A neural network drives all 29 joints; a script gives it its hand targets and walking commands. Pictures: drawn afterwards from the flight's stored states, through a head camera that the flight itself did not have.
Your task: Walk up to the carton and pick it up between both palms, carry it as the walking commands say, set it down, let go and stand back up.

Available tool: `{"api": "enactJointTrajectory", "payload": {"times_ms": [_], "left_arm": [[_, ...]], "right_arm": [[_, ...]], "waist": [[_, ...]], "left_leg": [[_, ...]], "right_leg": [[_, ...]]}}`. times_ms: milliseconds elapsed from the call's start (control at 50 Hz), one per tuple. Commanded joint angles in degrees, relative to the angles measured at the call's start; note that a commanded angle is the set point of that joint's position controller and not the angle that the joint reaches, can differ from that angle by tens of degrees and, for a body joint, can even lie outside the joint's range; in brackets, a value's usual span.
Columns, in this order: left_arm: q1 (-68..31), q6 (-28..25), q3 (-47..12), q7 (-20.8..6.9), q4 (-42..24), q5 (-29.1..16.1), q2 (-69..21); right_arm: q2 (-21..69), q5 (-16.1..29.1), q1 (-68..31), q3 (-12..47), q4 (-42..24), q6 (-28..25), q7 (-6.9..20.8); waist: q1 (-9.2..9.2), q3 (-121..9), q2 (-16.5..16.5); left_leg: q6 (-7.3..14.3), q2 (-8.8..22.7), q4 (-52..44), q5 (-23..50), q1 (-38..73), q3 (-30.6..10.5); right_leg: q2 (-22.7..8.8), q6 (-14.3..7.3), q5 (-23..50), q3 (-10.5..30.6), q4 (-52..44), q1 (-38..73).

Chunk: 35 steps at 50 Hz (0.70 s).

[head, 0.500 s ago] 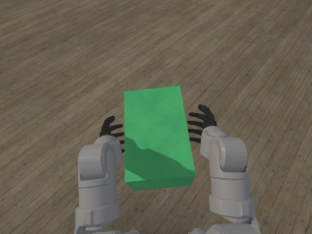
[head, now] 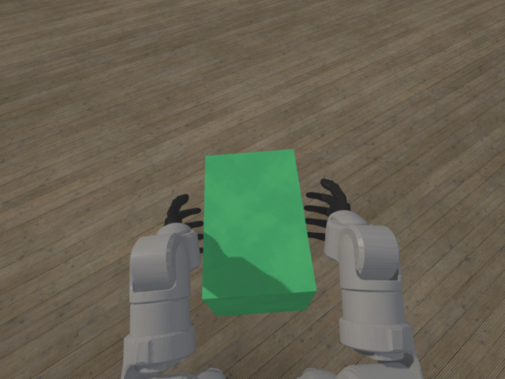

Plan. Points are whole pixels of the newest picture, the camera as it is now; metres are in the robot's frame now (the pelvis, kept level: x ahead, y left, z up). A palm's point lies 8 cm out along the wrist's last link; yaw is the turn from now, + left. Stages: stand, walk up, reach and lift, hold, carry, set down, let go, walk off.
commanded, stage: carry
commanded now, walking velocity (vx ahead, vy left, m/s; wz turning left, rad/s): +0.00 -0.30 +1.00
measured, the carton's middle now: (255, 232) +0.36 +0.01 +0.01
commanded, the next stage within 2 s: none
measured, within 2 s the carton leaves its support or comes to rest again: neither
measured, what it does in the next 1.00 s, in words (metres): steps to the right, turning left: right foot, then left foot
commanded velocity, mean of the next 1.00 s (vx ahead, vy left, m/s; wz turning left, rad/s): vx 0.00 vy -0.30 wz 1.00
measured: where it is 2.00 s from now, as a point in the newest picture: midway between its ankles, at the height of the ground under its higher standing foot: outside the picture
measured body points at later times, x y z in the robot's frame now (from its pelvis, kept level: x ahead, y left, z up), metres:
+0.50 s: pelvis -0.02 -0.09 +0.00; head +0.03 -0.05 +0.45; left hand +0.20 +0.18 +0.06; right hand +0.33 -0.03 +0.08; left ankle -0.05 +0.07 -0.72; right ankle +0.03 -0.22 -0.67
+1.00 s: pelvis +0.02 -0.20 +0.00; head +0.05 -0.13 +0.44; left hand +0.10 +0.15 +0.06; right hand +0.30 +0.02 +0.08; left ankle -0.08 -0.09 -0.72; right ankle +0.10 -0.29 -0.68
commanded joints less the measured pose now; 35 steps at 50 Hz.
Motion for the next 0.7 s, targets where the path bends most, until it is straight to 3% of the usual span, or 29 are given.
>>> {"api": "enactJointTrajectory", "payload": {"times_ms": [0,20,40,60,80,100,120,140,160,180,220,260,280,300,320,340,360,400,420,440,480,520,540,560,580,600,620,640,680], "left_arm": [[-39.0,-3.8,-36.8,-21.0,-9.5,-25.3,-59.4],[-35.6,-4.2,-35.9,-21.0,-9.0,-23.9,-58.3],[-35.5,-4.7,-36.2,-21.2,-9.6,-24.4,-58.2],[-36.9,-5.3,-35.9,-21.6,-11.3,-24.5,-57.2],[-35.6,-5.3,-35.3,-22.3,-10.5,-24.0,-57.8],[-34.3,-5.9,-36.0,-22.1,-12.0,-23.3,-59.8],[-36.1,-6.4,-36.2,-21.8,-15.0,-23.4,-58.6],[-33.9,-5.8,-35.6,-21.5,-12.4,-22.5,-60.2],[-33.2,-5.7,-35.6,-21.4,-11.9,-22.8,-59.4],[-31.9,-5.5,-34.4,-21.6,-11.5,-22.6,-57.9],[-32.4,-5.7,-35.6,-20.8,-14.6,-22.9,-58.0],[-30.5,-5.3,-35.0,-21.1,-14.1,-21.8,-56.9],[-33.4,-5.1,-36.1,-21.3,-14.9,-22.4,-57.2],[-30.7,-5.0,-36.2,-21.4,-12.4,-22.2,-57.2],[-34.5,-5.0,-38.3,-21.9,-13.8,-23.6,-58.5],[-35.9,-5.0,-39.8,-21.9,-13.7,-24.0,-58.9],[-34.7,-4.8,-39.1,-21.9,-11.9,-23.7,-58.3],[-34.6,-3.8,-39.0,-21.9,-8.3,-23.8,-60.3],[-36.8,-4.1,-39.4,-21.7,-10.2,-24.7,-59.9],[-39.8,-4.7,-40.1,-21.5,-13.3,-25.5,-59.7],[-37.8,-4.4,-39.3,-21.4,-13.9,-25.5,-58.7],[-35.8,-4.4,-38.7,-21.6,-13.8,-25.7,-57.0],[-35.2,-4.4,-37.7,-21.6,-14.7,-25.5,-56.7],[-35.0,-4.5,-38.3,-21.7,-14.9,-24.8,-57.4],[-33.7,-5.1,-38.8,-21.4,-14.3,-24.3,-56.9],[-33.5,-5.0,-37.4,-21.6,-12.0,-23.3,-56.8],[-29.7,-5.5,-35.6,-22.2,-11.0,-21.7,-58.0],[-29.9,-5.5,-35.4,-22.2,-13.6,-21.9,-58.9],[-27.7,-5.9,-35.4,-21.6,-15.1,-22.0,-58.8]], "right_arm": [[55.4,23.4,-26.5,31.5,-4.4,1.1,16.5],[55.7,24.1,-27.2,33.2,-4.9,1.1,16.6],[56.4,23.8,-26.8,34.3,-6.9,0.8,16.1],[56.8,22.8,-24.9,34.9,-4.6,0.8,16.6],[57.6,24.6,-31.6,37.9,-9.5,0.0,16.4],[57.8,25.1,-30.6,38.7,-12.6,-0.4,16.5],[58.4,26.4,-29.8,39.3,-12.8,-0.6,16.5],[58.4,27.0,-30.1,39.2,-12.6,0.1,16.7],[57.1,27.1,-29.0,38.8,-11.7,0.5,16.5],[56.9,27.5,-29.4,38.2,-9.9,1.0,16.6],[56.0,27.9,-28.3,37.8,-11.3,1.1,16.6],[56.6,26.8,-23.3,37.3,-7.4,1.3,17.1],[57.7,26.2,-22.1,37.0,-6.5,1.2,17.5],[57.5,26.5,-23.4,37.5,-8.8,0.6,17.6],[57.7,25.5,-24.4,38.0,-9.1,0.7,17.9],[58.2,25.1,-22.6,36.8,-7.9,0.8,17.9],[58.4,24.2,-20.3,36.8,-6.7,1.3,17.8],[57.4,23.7,-22.4,35.9,-8.0,1.8,18.2],[57.1,24.6,-25.6,36.3,-10.7,1.2,18.3],[56.4,23.9,-24.0,35.1,-9.6,1.1,18.1],[56.5,23.4,-22.8,34.9,-9.9,1.1,17.5],[55.9,22.4,-22.5,36.1,-11.3,0.7,16.3],[56.5,22.7,-21.7,36.8,-11.2,1.0,16.0],[56.5,22.8,-24.5,36.9,-12.6,0.6,15.5],[57.1,21.9,-18.2,36.6,-9.4,0.9,16.0],[56.9,22.4,-22.2,37.4,-9.4,0.7,15.8],[57.5,24.5,-28.3,41.1,-15.5,0.2,16.3],[58.2,25.0,-26.1,41.2,-15.1,0.5,16.5],[58.8,26.5,-23.5,41.4,-14.8,0.9,17.2]], "waist": [[0.18,-33.8,16.8],[1.17,-34.1,13.5],[1.50,-36.5,-4.4],[1.69,-37.0,-22.9],[1.16,-31.3,-20.9],[0.34,-30.9,-11.6],[0.09,-29.5,-8.5],[-0.04,-31.1,-8.5],[0.20,-31.8,-12.4],[0.60,-32.8,-15.0],[0.61,-32.9,-14.2],[-0.32,-35.0,-12.6],[-2.75,-35.0,-7.4],[-2.89,-32.5,2.4],[-1.71,-28.1,17.9],[-1.83,-26.8,10.3],[-1.69,-27.2,5.3],[-1.58,-29.3,6.9],[-1.86,-30.2,8.7],[-1.70,-30.1,13.8],[-1.53,-31.3,14.8],[-1.15,-34.5,13.9],[-1.10,-36.3,11.9],[0.01,-37.3,12.7],[0.25,-38.4,0.6],[0.03,-40.6,-17.6],[0.37,-38.2,-20.0],[-0.10,-36.2,-13.3],[-0.17,-33.2,-12.7]], "left_leg": [[2.1,8.4,-11.9,18.3,10.3,-16.3],[-1.3,4.2,-12.4,11.1,0.2,-11.4],[-3.0,-3.4,-1.7,-13.1,-11.8,0.9],[-1.8,-5.7,20.2,-27.4,-18.4,14.2],[-0.2,0.2,30.8,-25.2,-20.8,15.1],[1.0,2.2,32.6,-20.2,-17.3,13.8],[0.8,3.4,32.0,-17.0,-15.3,13.4],[0.5,2.4,27.2,-16.7,-11.1,13.9],[-0.2,0.8,24.4,-15.8,-9.9,16.2],[-0.5,0.6,21.4,-15.2,-7.9,18.5],[0.6,1.0,10.5,-12.7,-0.9,18.0],[2.3,-0.1,1.9,-11.5,10.5,16.6],[4.0,3.4,-5.4,-4.8,22.0,8.9],[7.7,10.1,-8.5,6.5,29.4,-6.5],[13.2,22.8,-10.9,25.8,31.9,-33.7],[17.2,20.1,-11.9,27.9,30.4,-42.6],[16.1,18.6,-11.8,18.0,31.3,-39.8],[10.8,14.7,-10.1,13.0,30.3,-26.6],[10.2,13.0,-8.7,19.3,29.7,-24.0],[9.5,11.7,-8.4,22.1,27.4,-21.2],[8.6,12.8,-7.5,31.7,25.5,-21.3],[7.6,11.0,-5.8,32.3,20.4,-20.0],[6.5,9.7,-5.6,31.8,17.1,-18.2],[4.4,7.2,-0.4,27.5,8.9,-14.2],[1.6,-1.1,8.4,2.3,-3.5,-3.2],[-0.4,-7.1,24.2,-30.1,-16.2,11.3],[-0.4,0.3,32.7,-30.4,-19.2,15.2],[0.2,2.6,34.0,-26.3,-15.8,13.9],[-0.6,2.3,27.3,-19.5,-10.0,14.7]], "right_leg": [[2.2,-0.5,1.1,2.9,-22.2,21.2],[1.1,-2.0,-0.7,0.9,-31.4,34.2],[-12.7,-5.0,-3.3,9.9,-36.8,45.4],[-27.8,-10.4,0.4,16.4,-33.4,38.4],[-28.5,-10.8,5.4,10.4,-34.0,33.3],[-25.8,-10.9,17.1,4.9,-30.1,31.2],[-22.0,-8.6,24.5,-2.2,-26.6,29.3],[-19.6,-8.0,37.2,-6.8,-21.3,32.2],[-18.4,-7.6,44.6,-9.8,-18.0,33.7],[-20.6,-7.3,48.1,-10.6,-16.6,33.6],[-20.7,-5.7,47.0,-11.7,-14.8,30.9],[-19.8,-3.4,36.1,-12.4,-9.2,22.3],[-18.8,-0.4,25.6,-12.4,-3.0,12.0],[-14.7,2.8,2.6,-9.5,-0.5,-3.7],[-6.7,7.1,-15.3,-6.3,11.3,-18.2],[-0.8,7.2,-16.9,5.9,16.4,-18.0],[-0.6,5.8,-11.7,10.2,19.1,-18.2],[-1.1,4.1,0.0,11.8,15.2,-17.1],[0.9,4.4,1.6,9.0,12.5,-14.7],[1.2,4.3,1.7,8.4,8.6,-11.3],[1.0,4.2,1.6,9.6,0.7,-5.0],[1.7,3.3,1.3,8.5,-11.6,7.1],[3.5,2.7,-0.6,4.6,-20.2,16.0],[-0.6,1.2,6.9,5.4,-29.9,26.3],[-9.4,-1.5,12.6,10.3,-33.1,38.2],[-24.9,-7.8,32.1,17.2,-27.9,45.4],[-29.4,-11.6,43.8,13.0,-24.2,42.5],[-25.7,-11.0,52.7,5.2,-21.3,41.0],[-19.0,-7.6,52.8,-5.0,-18.3,35.3]]}}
